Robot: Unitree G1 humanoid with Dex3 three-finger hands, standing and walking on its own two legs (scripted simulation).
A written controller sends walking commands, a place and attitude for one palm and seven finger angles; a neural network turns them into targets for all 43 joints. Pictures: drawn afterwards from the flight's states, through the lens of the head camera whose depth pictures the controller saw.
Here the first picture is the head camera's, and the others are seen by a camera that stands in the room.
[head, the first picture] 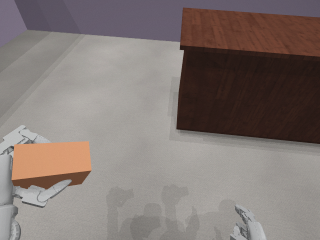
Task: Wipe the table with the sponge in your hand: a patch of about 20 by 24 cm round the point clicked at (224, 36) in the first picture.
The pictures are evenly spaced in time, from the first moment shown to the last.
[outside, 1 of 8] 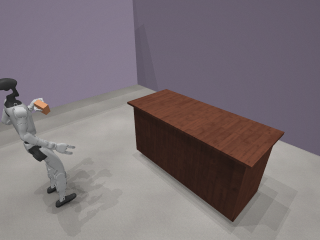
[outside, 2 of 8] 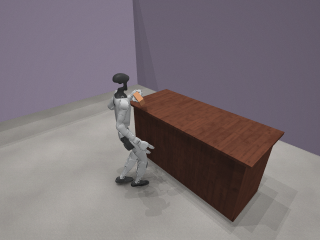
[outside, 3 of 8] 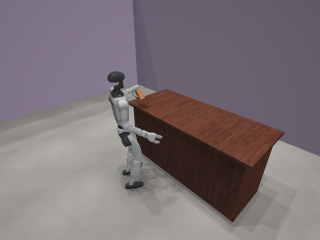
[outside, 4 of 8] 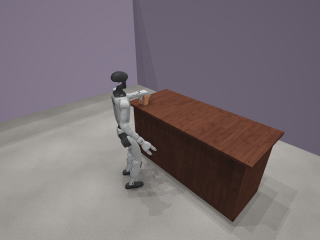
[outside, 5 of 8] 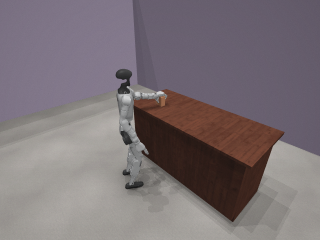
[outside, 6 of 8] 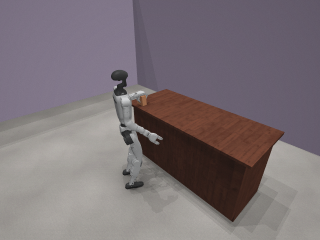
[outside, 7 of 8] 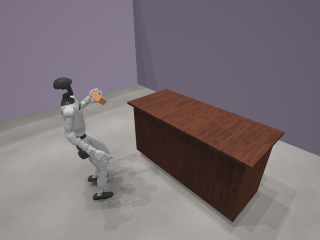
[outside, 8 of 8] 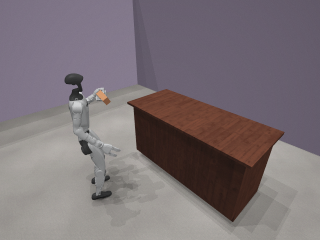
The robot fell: no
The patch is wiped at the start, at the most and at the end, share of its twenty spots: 0.00 1.00 1.00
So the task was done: yes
